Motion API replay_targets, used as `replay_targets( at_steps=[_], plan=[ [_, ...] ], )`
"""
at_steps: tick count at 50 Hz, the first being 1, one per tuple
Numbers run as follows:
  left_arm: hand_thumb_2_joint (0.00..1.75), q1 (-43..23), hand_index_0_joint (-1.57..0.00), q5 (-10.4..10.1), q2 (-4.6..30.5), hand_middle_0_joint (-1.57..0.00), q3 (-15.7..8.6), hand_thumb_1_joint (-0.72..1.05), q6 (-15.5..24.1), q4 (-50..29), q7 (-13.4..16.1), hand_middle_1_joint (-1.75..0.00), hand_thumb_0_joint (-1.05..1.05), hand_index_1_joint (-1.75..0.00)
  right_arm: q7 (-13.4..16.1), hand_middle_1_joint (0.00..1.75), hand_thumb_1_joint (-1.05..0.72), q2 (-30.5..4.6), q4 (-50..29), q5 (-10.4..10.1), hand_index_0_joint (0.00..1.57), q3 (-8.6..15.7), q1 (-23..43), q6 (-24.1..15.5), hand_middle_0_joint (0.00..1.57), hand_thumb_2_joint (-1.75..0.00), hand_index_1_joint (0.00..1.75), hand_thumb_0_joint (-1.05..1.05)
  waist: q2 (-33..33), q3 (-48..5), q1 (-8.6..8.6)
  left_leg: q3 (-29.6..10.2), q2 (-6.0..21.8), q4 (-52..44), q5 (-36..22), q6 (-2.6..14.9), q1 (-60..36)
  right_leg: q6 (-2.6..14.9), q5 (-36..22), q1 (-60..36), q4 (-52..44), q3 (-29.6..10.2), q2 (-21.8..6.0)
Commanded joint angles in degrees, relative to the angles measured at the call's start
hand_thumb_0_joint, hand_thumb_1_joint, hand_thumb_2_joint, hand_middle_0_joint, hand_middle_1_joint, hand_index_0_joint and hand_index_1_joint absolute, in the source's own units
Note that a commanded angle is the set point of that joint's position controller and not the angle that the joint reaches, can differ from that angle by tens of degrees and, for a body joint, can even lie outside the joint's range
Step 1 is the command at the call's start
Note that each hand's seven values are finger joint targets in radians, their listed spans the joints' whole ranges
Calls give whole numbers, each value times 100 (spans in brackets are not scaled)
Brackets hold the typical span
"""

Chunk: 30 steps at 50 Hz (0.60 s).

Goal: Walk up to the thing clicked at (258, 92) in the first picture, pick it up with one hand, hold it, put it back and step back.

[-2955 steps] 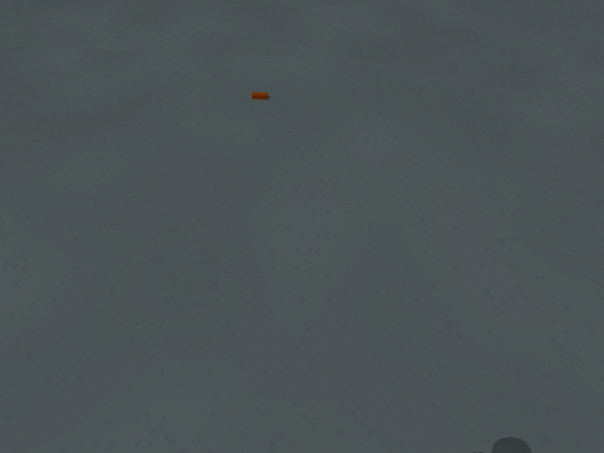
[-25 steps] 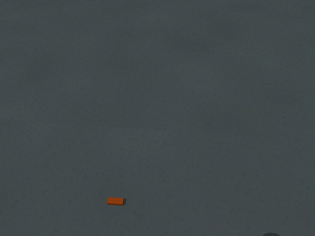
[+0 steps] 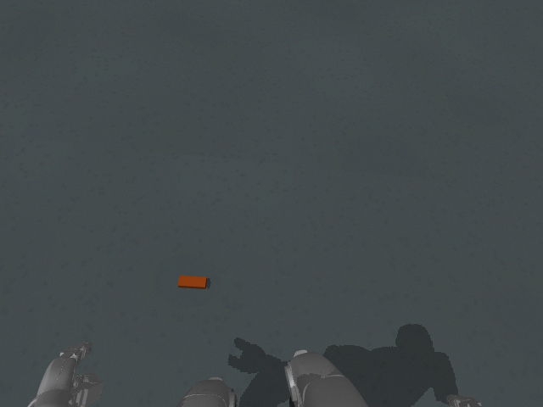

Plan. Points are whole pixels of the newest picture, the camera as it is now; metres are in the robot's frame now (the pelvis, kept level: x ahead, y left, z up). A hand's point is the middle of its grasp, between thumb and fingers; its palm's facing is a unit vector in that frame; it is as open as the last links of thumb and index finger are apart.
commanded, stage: step back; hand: left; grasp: from above
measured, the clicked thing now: (192, 282) +0.49 +0.21 -0.75
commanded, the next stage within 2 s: none
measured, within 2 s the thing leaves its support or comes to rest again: neither
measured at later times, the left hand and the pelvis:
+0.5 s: hand out of the picture +0.04 +0.24 -0.13, palm faces -0.06 -0.91 -0.42, open 7.4 cm; pelvis -0.08 -0.01 +0.00, yaw -4 degrees
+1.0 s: hand out of the picture -0.14 +0.29 -0.16, palm faces -0.07 -0.92 -0.39, open 7.4 cm; pelvis -0.23 +0.01 +0.00, yaw -5 degrees
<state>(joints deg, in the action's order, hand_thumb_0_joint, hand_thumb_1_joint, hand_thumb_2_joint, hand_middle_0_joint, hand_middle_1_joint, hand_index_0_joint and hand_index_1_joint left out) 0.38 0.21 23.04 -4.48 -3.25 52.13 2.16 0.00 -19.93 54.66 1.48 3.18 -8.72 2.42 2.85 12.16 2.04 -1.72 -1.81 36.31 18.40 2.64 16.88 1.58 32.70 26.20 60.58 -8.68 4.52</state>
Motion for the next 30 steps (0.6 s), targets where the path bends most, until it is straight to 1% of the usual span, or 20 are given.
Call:
replay_targets(
  at_steps=[1, 4, 7, 8, 10, 11, 12, 13, 14, 15, 16, 17, 18, 20, 21, 22, 25, 27, 29, 30],
  plan=[
    [90, 812, -20, -24, 928, -20, -211, 90, 48, -342, 55, -30, 0, -30, 214, 30, -90, -1409, -771, -2, 20, 341, 323, -197, 20, -90, 30, 0, -1103, -1704, -300, -1188, 1454, -785, -4094, 947, -1476, -55, -413, 322, 857, -159, 11],
    [90, 591, -20, 29, 893, -20, -216, 90, 112, -526, 28, -30, 0, -30, 235, 30, -90, -1333, -758, -18, 20, 362, -138, -203, 20, -90, 30, 0, -919, -1569, -43, -1156, 1409, -735, -4043, 911, -1776, -208, -445, 380, 141, -17, -18],
    [90, 544, -20, 31, 894, -20, -256, 90, 173, -612, 6, -30, 0, -30, 232, 30, -90, -1474, -829, -28, 20, 379, -230, -191, 20, -90, 30, 0, -972, -1451, 111, -1352, 1711, -700, -3906, 1267, -1730, -274, -283, 170, -582, 158, -177],
    [90, 622, -20, 42, 879, -20, -264, 90, 199, -632, -4, -30, 0, -30, 228, 30, -90, -1470, -868, -30, 20, 367, -208, -187, 20, -90, 30, 0, -950, -1507, 93, -1321, 1684, -609, -3892, 1234, -1811, -253, -318, 99, -934, 282, -250],
    [90, 770, -20, 66, 873, -20, -290, 90, 230, -584, -40, -30, 0, -30, 205, 30, -90, -1537, -951, -35, 20, 357, -49, -166, 20, -90, 30, 0, -1040, -1601, 36, -1186, 1593, -512, -3598, 1122, -1438, -187, -483, -389, -1548, 531, -339],
    [90, 841, -20, 75, 833, -20, -296, 90, 237, -541, -60, -30, 0, -30, 196, 30, -90, -1540, -953, -52, 20, 353, 16, -153, 20, -90, 30, 0, -1075, -1608, -11, -1156, 1528, -482, -3230, 1012, -1199, -121, -730, -677, -2037, 611, -344],
    [90, 1075, -20, 85, 791, -20, -292, 90, 265, -477, -75, -30, 0, -30, 184, 30, -90, -1600, -981, -73, 20, 349, 116, -130, 20, -90, 30, 0, -1040, -1683, -146, -1044, 1415, -305, -2901, 920, -1015, -56, -1246, -1064, -2766, 708, -358],
    [90, 1296, -20, 113, 741, -20, -296, 90, 295, -351, -72, -30, 0, -30, 166, 30, -90, -1555, -1001, -129, 20, 323, 300, -103, 20, -90, 30, 0, -963, -1716, -308, -913, 1328, -60, -2591, 739, -622, 21, -2025, -1588, -3474, 776, -378],
    [90, 1381, -20, 154, 892, -20, -328, 90, 341, -346, -65, -30, 0, -30, 148, 30, -90, -1401, -1016, -180, 20, 264, 344, -88, 20, -90, 30, 0, -633, -1814, -318, -730, 1075, 214, -1978, 458, -137, 115, -2723, -2034, -3617, 323, -616],
    [90, 1345, -20, 202, 1285, -20, -401, 90, 379, -435, -61, -30, 0, -30, 128, 30, -90, -1220, -1103, -240, 20, 196, 375, -88, 20, -90, 30, 0, 403, -1731, -294, -344, 411, 959, -872, 73, 798, 451, -3501, -2267, -3688, -1030, -1481],
    [90, 1030, -20, 122, 1645, -20, -467, 90, 346, -570, -86, -30, 0, -30, 172, 30, -90, -1121, -1117, -212, 20, 182, 449, -45, 20, -90, 30, 0, 1114, -1318, -384, -100, -406, 2069, 1500, -138, 1221, 1383, -3902, -1647, -4038, -1942, -2432],
    [90, 761, -20, 187, 1825, -20, -496, 90, 371, -806, -61, -30, 0, -30, 227, 30, -90, -1266, -998, -176, 20, 265, 320, -15, 20, -90, 30, 0, 1104, -1126, -429, -643, -316, 3077, 1939, -235, 852, 1857, -4211, -860, -4033, -2519, -2913],
    [90, 714, -20, 143, 1515, -20, -468, 90, 368, -833, -54, -30, 0, -30, 211, 30, -90, -1380, -874, -168, 20, 288, 192, -32, 20, -90, 30, 0, 695, -919, -325, -847, -265, 3311, 1736, -258, 786, 1757, -4243, -707, -4011, -2182, -2726],
    [90, 403, -20, 117, 1112, -20, -373, 90, 368, -941, -27, -30, 0, -30, 174, 30, -90, -1274, -730, -227, 20, 227, -63, -46, 20, -90, 30, 0, 306, -1063, -82, -1003, -584, 3390, 1226, -218, 1163, 1201, -4773, -1369, -3666, -803, -1876],
    [90, 290, -20, 137, 1042, -20, -368, 90, 349, -988, -14, -30, 0, -30, 187, 30, -90, -1214, -709, -213, 20, 197, -138, -58, 20, -90, 30, 0, 353, -1166, -54, -920, -665, 3417, 1064, -263, 1248, 1002, -4773, -1523, -3561, -453, -1669],
    [90, 374, -20, 161, 1038, -20, -365, 90, 340, -1019, -17, -30, 0, -30, 203, 30, -90, -1214, -740, -184, 20, 181, -154, -69, 20, -90, 30, 0, 386, -1201, -143, -832, -650, 3441, 985, -333, 1182, 1006, -4722, -1518, -3503, -398, -1613],
    [90, 877, -20, 178, 934, -20, -335, 90, 313, -1063, 12, -30, 0, -30, 224, 30, -90, -1222, -825, -180, 20, 134, -75, -115, 20, -90, 30, 0, 435, -1398, -422, -608, -466, 2427, 1051, -445, 1464, 1064, -4867, -2508, -3279, -335, -1601],
    [90, 936, -20, 182, 1020, -20, -354, 90, 274, -1098, 36, -30, 0, -30, 215, 30, -90, -1201, -879, -141, 20, 154, -39, -137, 20, -90, 30, 0, 673, -1509, -490, -424, -222, 1714, 1141, -458, 1186, 1160, -4911, -2572, -3167, -372, -1809],
    [90, 860, -20, 168, 1081, -20, -352, 90, 232, -1157, 34, -30, 0, -30, 192, 30, -90, -1171, -878, -116, 20, 159, -203, -175, 20, -90, 30, 0, 903, -1667, -403, -235, 76, 566, 965, -355, 742, 1040, -4779, -2567, -2977, -380, -1819],
    [90, 873, -20, 140, 1109, -20, -350, 90, 195, -1157, 6, -30, 0, -30, 171, 30, -90, -1177, -835, -97, 20, 188, -254, -195, 20, -90, 30, 0, 908, -1713, -415, -32, -9, 164, 708, -325, 537, 967, -4655, -2494, -2842, -292, -1708]
  ],
)
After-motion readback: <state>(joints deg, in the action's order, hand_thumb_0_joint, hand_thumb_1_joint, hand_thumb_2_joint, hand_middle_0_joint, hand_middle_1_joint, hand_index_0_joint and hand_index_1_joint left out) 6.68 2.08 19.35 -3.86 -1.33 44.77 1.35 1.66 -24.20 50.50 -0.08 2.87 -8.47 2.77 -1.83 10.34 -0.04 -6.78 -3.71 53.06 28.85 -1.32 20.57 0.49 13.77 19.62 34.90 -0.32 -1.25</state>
